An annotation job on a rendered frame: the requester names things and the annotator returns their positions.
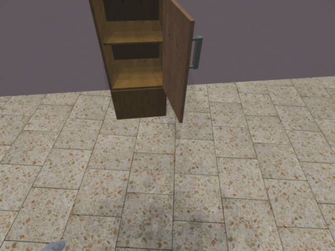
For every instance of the cupboard door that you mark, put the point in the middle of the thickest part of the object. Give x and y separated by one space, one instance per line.
178 29

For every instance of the handle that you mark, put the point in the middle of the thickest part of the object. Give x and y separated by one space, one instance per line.
197 49

